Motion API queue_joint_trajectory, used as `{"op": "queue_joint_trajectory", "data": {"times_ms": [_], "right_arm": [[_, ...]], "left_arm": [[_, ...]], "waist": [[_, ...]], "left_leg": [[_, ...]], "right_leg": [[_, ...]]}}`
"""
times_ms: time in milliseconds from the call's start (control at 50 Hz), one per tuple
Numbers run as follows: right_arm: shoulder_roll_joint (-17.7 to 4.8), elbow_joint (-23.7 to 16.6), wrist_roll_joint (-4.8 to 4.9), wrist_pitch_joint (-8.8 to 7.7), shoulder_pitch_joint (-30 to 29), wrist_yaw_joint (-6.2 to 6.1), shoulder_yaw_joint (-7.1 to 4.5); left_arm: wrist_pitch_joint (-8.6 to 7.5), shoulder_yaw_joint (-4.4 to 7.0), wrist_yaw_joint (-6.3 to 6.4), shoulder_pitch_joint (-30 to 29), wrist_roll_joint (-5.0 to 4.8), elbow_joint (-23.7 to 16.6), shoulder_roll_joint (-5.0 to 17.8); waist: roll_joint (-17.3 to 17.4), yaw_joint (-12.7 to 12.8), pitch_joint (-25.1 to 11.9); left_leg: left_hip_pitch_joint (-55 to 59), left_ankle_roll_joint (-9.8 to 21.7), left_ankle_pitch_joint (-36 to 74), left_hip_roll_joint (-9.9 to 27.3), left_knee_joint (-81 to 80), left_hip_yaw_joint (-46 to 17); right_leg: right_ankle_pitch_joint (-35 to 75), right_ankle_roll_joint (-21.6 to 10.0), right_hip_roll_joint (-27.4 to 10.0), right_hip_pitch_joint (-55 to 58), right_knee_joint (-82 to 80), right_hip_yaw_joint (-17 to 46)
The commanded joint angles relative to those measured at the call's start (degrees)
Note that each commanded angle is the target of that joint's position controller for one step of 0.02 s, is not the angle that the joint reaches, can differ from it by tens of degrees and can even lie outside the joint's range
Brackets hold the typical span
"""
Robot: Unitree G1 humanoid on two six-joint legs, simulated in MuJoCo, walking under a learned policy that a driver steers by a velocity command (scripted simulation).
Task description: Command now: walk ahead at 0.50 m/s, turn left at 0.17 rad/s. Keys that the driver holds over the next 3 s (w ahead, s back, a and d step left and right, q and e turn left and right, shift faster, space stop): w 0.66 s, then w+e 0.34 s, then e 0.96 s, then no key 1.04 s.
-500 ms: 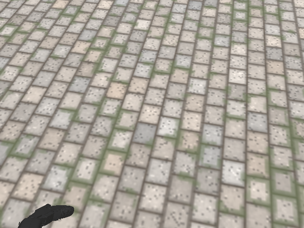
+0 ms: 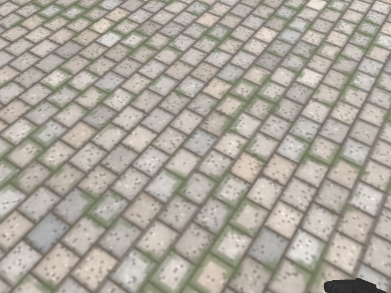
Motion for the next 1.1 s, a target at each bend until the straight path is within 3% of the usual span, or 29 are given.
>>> {"op": "queue_joint_trajectory", "data": {"times_ms": [20,40,60,100,160,240,360,420,460,480,500,520,540,560,580,600,640,680,740,820,920,960,1000,1020,1040,1060,1080,1100], "right_arm": [[-15.7,3.8,2.29,0.25,23.9,-2.35,-5.2],[-12.9,4.6,2.56,-0.05,20.2,-2.67,-4.45],[-9.7,4.9,2.4,-0.53,17.8,-2.52,-3.65],[-6.3,5.2,2.64,-1.3,14.3,-2.51,-2.63],[-6.5,7.1,3.26,-2.5,16.1,-2.44,-2.67],[-6.6,9.6,3.3,-2.65,19.5,-2.43,-2.65],[-7.2,13.2,2.79,-2.59,25.1,-2.68,-2.45],[-8.0,14.8,2.42,-2.32,26.0,-3.3,-2.56],[-9.0,15.2,2.18,-2.28,24.3,-3.66,-2.75],[-9.6,15.4,2.03,-2.11,23.5,-3.7,-2.92],[-9.4,15.3,2.21,-1.93,22.7,-3.67,-2.8],[-6.5,13.4,3.15,-2.17,24.0,-3.45,-1.89],[-2.4,13.5,4.0,-2.21,30.2,-2.94,-1.51],[-6.9,13.5,2.56,-2.07,25.6,-3.12,-2.67],[-7.0,12.4,2.64,-2.34,21.7,-2.81,-2.81],[-5.8,12.0,2.67,-2.47,19.3,-2.63,-2.57],[-4.0,12.4,1.63,-1.16,20.0,-2.07,-2.26],[-2.7,12.1,1.25,-0.25,19.0,-1.47,-2.09],[-2.3,9.5,1.04,0.18,11.8,-1.13,-1.83],[-1.7,6.1,1.76,-0.07,2.1,-1.08,-1.17],[-2.7,2.8,2.49,-0.63,-5.1,-1.58,-0.97],[-4.0,2.2,2.71,-1.25,-4.0,-1.78,-1.34],[-5.8,4.2,2.6,-2.2,4.5,-2.36,-2.24],[-8.0,6.4,1.59,-3.18,12.6,-3.13,-3.18],[-13.0,6.5,0.05,-3.77,21.9,-4.1,-4.29],[-16.7,5.9,0.46,-2.71,19.7,-3.97,-5.23],[-10.7,4.8,1.8,-1.92,16.2,-3.77,-4.19],[-6.1,4.2,2.21,-2.05,12.7,-3.71,-2.9]], "left_arm": [[-0.3,2.1,0.18,-2.1,0.17,-6.7,9.3],[-0.8,2.06,-0.02,-5.7,-0.55,-7.8,8.4],[-1.23,1.66,-0.15,-6.0,-0.66,-7.3,7.2],[0.14,1.54,-0.51,-3.2,0.79,-5.4,5.9],[1.59,1.59,-1.43,-4.5,1.44,-5.4,4.4],[1.75,1.51,-1.61,-14.0,1.43,-8.2,4.3],[1.16,0.59,-1.48,-24.9,0.88,-11.5,3.6],[0.76,0.74,-1.29,-26.6,1.01,-12.6,4.4],[0.31,1.21,-0.77,-22.0,1.03,-11.3,5.2],[-0.05,1.8,-0.29,-15.7,1.11,-9.3,6.1],[-0.65,2.59,0.31,-5.4,1.61,-5.7,7.5],[-0.98,4.03,1.12,3.9,2.91,-3.8,12.7],[-0.72,5.07,0.71,4.7,2.67,-3.2,17.1],[-0.32,4.51,0.3,-0.8,0.38,-3.6,13.7],[-0.4,3.57,0.16,-6.7,-0.06,-4.6,9.8],[-0.79,2.78,-0.07,-9.4,0.26,-4.7,6.7],[-1.52,1.85,0.08,-9.9,0.24,-3.0,3.9],[-2.44,1.87,-0.03,-6.8,0.01,-1.2,4.3],[-2.65,2.29,0.13,-3.7,-0.46,0.7,6.0],[-2.2,2.34,0.31,-0.6,-0.46,1.8,6.1],[-1.52,2.79,0.71,2.6,0.22,2.5,7.0],[-1.2,3.25,1.09,1.2,0.53,1.9,7.9],[-1.14,3.74,1.14,-1.5,0.43,1.0,8.9],[-1.27,3.57,0.9,-1.9,-0.08,0.7,7.7],[-1.49,2.78,1.02,-1.8,-0.85,-1.9,4.3],[-0.76,2.26,1.6,5.3,-2.5,-3.0,0.2],[0.5,3.48,2.2,4.4,-0.65,-0.9,6.0],[0.88,3.91,1.79,0.9,-0.16,-1.0,5.8]], "waist": [[6.3,-11.1,-18.5],[5.3,-8.9,-10.8],[3.1,-6.7,-7.1],[3.7,-3.0,-4.7],[3.5,-1.8,-3.4],[2.9,-3.5,0.7],[3.2,-6.6,2.8],[3.1,-6.2,3.4],[3.8,-3.5,1.1],[3.7,-0.7,-2.3],[2.0,3.7,-7.8],[-4.2,6.0,-15.2],[-15.7,2.3,-20.2],[-7.0,0.9,-14.4],[-3.7,-1.2,-6.6],[-1.1,-2.2,-3.4],[-3.2,-4.8,-1.8],[-3.3,-5.3,-2.0],[-2.7,-4.6,0.5],[-3.3,-2.2,1.8],[-4.5,0.2,0.8],[-5.0,-1.2,0.3],[-4.3,-5.2,-2.8],[-0.6,-8.4,-7.2],[6.4,-10.9,-16.8],[18.0,-6.5,-21.3],[7.1,-5.2,-16.2],[3.1,-4.3,-9.7]], "left_leg": [[44.3,12.1,-4.5,23.7,-14.7,-40.4],[38.0,10.5,3.3,20.9,-14.5,-29.8],[31.1,8.6,10.0,18.1,-15.9,-24.0],[23.1,5.9,13.5,14.0,-19.0,-16.8],[20.4,6.7,14.7,12.4,-22.9,-13.5],[21.3,6.7,13.8,11.2,-26.1,-10.5],[27.1,5.5,19.5,11.7,-25.4,-7.6],[32.0,4.9,25.5,13.6,-22.8,-7.6],[33.1,3.5,39.8,13.5,-16.3,-6.2],[32.8,2.7,46.2,12.6,-8.5,-5.3],[28.1,1.6,43.0,10.1,3.6,-3.2],[14.2,0.1,23.2,5.9,21.8,-0.7],[-3.4,-1.5,-22.3,-5.6,39.9,-2.4],[-8.1,-0.4,-20.1,-2.0,43.8,-9.8],[-9.1,-0.2,-14.4,1.1,41.9,-8.7],[-7.6,-0.3,-11.0,3.2,38.6,-7.9],[-2.6,-1.5,-8.8,5.2,34.0,-7.0],[-1.9,-2.6,-7.7,5.6,31.6,-5.5],[-7.1,-5.1,-2.5,6.8,24.1,-3.5],[-7.4,-7.5,4.9,5.6,9.8,-1.9],[-5.6,-7.5,5.5,3.6,2.3,-2.3],[-2.1,-6.5,1.9,3.2,-0.5,-3.4],[10.0,-4.9,-1.2,1.2,-5.5,-2.9],[21.1,-3.1,0.6,3.6,-8.6,-5.0],[34.6,-0.3,1.4,18.6,-8.7,-18.7],[42.3,6.4,11.6,30.5,-13.2,-38.2],[36.3,6.4,15.2,27.5,-12.2,-34.7],[29.6,5.3,22.1,24.3,-11.8,-24.6]], "right_leg": [[-1.6,-3.2,3.3,-37.5,37.9,10.7],[3.9,-4.0,0.8,-39.0,36.3,11.9],[7.2,-4.0,-0.7,-36.4,32.2,11.9],[9.4,-3.0,-2.1,-30.0,27.4,11.8],[12.4,-1.6,-1.8,-29.7,24.6,10.6],[20.9,-0.2,-2.7,-36.3,16.4,9.6],[27.4,-1.7,-0.1,-35.2,1.7,7.0],[23.8,-4.1,1.3,-34.0,-2.3,6.6],[19.3,-6.2,4.1,-26.3,-4.5,5.3],[17.9,-7.3,6.1,-18.8,-6.1,4.7],[20.1,-8.8,6.1,-5.8,-9.1,5.3],[14.2,-12.4,-6.8,10.4,-10.3,20.4],[14.3,-19.6,-20.1,20.4,-18.0,48.4],[10.6,-18.2,-17.3,14.6,-20.9,48.0],[11.4,-16.8,-15.8,6.1,-22.0,38.5],[16.2,-15.2,-13.1,0.3,-24.0,32.6],[23.7,-12.6,-9.1,-6.2,-26.2,24.4],[29.6,-13.0,-7.9,-7.5,-27.3,21.8],[30.3,-13.8,-6.3,-7.4,-29.5,20.0],[32.8,-12.6,-3.9,-6.5,-28.8,18.6],[38.6,-12.3,-5.0,-1.4,-23.6,21.5],[40.2,-11.4,-5.9,-0.5,-20.9,23.5],[44.3,-9.7,-4.7,-2.6,-13.1,23.7],[43.6,-8.1,-0.5,-6.3,-1.2,20.7],[26.8,-6.4,4.0,-14.6,15.9,16.5],[-6.7,-4.9,11.5,-30.1,29.1,11.4],[-4.2,-5.2,6.7,-32.1,33.4,14.4],[-0.1,-4.6,5.2,-31.7,33.0,14.6]]}}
